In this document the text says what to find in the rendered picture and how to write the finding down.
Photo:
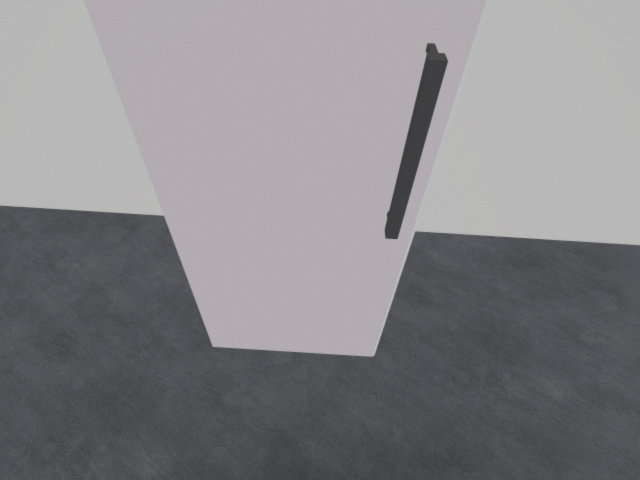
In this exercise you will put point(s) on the fridge door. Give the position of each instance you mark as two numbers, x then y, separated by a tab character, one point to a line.
273	132

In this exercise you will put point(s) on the handle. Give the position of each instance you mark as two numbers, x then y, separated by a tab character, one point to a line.
430	84

